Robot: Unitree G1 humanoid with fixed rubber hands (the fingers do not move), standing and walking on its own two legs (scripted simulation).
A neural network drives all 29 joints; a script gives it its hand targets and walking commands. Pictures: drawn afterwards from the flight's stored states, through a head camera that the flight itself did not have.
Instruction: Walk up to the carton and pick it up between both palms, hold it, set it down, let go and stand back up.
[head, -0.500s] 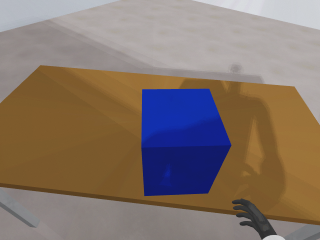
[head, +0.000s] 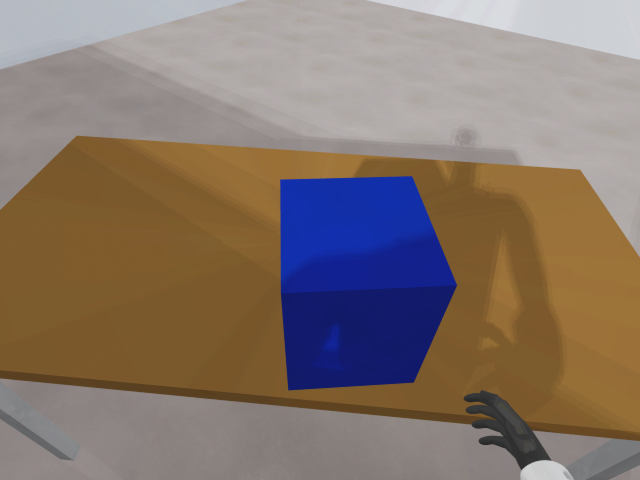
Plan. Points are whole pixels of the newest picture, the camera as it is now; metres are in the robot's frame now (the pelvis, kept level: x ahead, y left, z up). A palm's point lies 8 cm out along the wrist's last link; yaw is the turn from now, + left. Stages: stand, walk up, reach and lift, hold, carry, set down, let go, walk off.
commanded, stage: stand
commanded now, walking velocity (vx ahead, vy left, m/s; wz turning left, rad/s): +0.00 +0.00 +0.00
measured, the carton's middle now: (349, 284) +0.41 -0.04 +0.01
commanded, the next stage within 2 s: none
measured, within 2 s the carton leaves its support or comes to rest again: neither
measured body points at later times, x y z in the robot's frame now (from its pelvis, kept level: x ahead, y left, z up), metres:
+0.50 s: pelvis +0.00 +0.00 +0.00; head -0.01 +0.00 +0.45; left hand +0.09 +0.29 -0.13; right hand +0.20 -0.25 -0.05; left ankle +0.00 +0.10 -0.74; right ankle +0.03 -0.15 -0.74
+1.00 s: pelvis +0.00 +0.01 +0.00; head +0.00 +0.01 +0.45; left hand +0.09 +0.30 -0.12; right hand +0.20 -0.26 -0.05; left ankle +0.00 +0.10 -0.74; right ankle +0.03 -0.15 -0.74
